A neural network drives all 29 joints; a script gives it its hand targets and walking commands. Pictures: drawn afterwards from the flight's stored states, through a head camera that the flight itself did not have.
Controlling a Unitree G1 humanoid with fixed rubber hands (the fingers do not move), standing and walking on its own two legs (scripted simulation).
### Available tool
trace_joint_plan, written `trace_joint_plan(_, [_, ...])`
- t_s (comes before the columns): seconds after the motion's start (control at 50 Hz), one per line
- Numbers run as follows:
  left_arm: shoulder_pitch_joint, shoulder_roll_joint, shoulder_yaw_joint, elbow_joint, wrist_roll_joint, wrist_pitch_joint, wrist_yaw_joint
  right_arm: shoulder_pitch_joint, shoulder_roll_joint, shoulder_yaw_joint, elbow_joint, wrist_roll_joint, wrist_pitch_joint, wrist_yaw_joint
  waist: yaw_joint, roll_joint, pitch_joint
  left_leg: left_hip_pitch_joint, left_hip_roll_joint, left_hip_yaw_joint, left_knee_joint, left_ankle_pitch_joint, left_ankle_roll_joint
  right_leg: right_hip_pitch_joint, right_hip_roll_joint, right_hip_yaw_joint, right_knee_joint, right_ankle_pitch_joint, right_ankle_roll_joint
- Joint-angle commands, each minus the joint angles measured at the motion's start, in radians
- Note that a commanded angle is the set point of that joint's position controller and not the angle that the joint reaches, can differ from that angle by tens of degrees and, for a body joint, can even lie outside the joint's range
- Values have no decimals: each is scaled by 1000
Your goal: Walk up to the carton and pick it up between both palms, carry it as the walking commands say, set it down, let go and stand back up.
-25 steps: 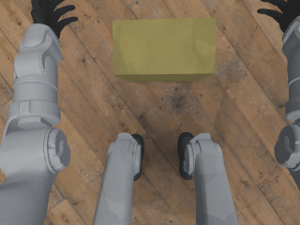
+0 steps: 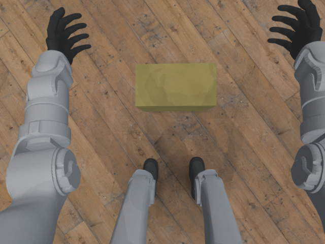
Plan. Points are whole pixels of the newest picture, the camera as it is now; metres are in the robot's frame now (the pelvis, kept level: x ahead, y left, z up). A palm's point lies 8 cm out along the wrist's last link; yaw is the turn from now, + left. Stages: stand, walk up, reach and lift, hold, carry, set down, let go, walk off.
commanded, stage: set down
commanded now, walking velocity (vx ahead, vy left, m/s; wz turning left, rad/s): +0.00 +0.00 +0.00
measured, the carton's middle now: (174, 91) +0.51 -0.01 -0.52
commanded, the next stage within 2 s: let go in 0.12 s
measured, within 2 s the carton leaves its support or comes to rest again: neither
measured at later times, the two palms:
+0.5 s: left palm (40, 97) +0.42 +0.24 -0.03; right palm out of the picture +0.43 -0.25 -0.03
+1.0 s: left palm out of the picture +0.25 +0.23 +0.06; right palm out of the picture +0.25 -0.24 +0.05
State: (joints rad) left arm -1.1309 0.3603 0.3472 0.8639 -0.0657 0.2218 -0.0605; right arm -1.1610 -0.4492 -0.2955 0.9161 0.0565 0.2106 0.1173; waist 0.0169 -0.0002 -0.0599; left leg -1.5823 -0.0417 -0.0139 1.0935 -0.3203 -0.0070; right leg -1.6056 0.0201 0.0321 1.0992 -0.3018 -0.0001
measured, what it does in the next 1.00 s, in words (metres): rises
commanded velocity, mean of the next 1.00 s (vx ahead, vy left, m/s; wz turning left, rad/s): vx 0.00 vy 0.00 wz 0.00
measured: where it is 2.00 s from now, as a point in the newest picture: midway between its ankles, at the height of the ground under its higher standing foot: (173, 186)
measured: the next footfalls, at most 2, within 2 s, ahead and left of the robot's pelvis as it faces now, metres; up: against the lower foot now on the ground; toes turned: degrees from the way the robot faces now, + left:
none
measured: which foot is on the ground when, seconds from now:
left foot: down 0.00-1.00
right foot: down 0.00-1.00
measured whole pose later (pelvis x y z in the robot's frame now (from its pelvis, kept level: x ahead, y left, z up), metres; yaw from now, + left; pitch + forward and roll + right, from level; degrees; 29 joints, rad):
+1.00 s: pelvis +0.09 +0.00 +0.13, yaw -1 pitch +3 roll +0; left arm 0.23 0.21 0.05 0.41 -0.02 0.04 -0.07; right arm 0.21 -0.21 -0.07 0.43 0.00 0.03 0.07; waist 0.00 0.01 0.07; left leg -0.24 -0.03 -0.04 0.43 -0.25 0.01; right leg -0.26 0.02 0.04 0.43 -0.23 0.00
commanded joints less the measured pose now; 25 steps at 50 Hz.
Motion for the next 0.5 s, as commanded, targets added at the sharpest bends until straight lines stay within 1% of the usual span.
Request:
trace_joint_plan(0.0, [-194,118,21,-62,30,-30,-3,-202,-127,-21,-60,-22,-31,4,-1,-39,-886,441,-4,41,-118,234,-34,627,3,-31,-96,286,23])
trace_joint_plan(0.08, [-162,101,32,-49,71,-45,0,-171,-114,-33,-54,-50,-47,3,1,-34,-890,484,-2,35,-137,273,-38,656,7,-35,-117,325,18])
trace_joint_plan(0.14, [-97,107,39,-71,95,-53,5,-106,-109,-45,-81,-68,-53,-8,1,-35,-965,515,-7,36,-134,327,-37,741,6,-25,-105,416,11])
trace_joint_plan(0.22, [17,132,17,-163,99,-65,-2,17,-97,-57,-197,-78,-54,-38,-9,-49,-1082,558,-21,41,-150,397,-24,936,7,-3,-101,566,2])
trace_joint_plan(0.28, [171,117,-29,-291,89,-63,-1,152,-87,-22,-313,-78,-52,-43,-1,-32,-1164,709,-23,26,-177,516,-16,1024,18,4,-122,630,-4])
trace_joint_plan(0.32, [275,92,-57,-362,78,-59,-1,250,-64,6,-374,-74,-53,-43,1,-15,-1142,820,-20,10,-202,572,-13,1019,26,6,-164,616,-2])
trace_joint_plan(0.38, [411,48,-91,-415,69,-75,-4,390,-31,25,-412,-61,-73,-41,-8,-6,-1021,895,-13,-8,-246,584,-12,1009,31,11,-231,580,3])
trace_joint_plan(0.48, [603,0,-143,-386,62,-124,-7,592,25,47,-394,-57,-121,-43,-8,-15,-796,938,1,-17,-330,539,-10,1019,26,10,-327,494,14])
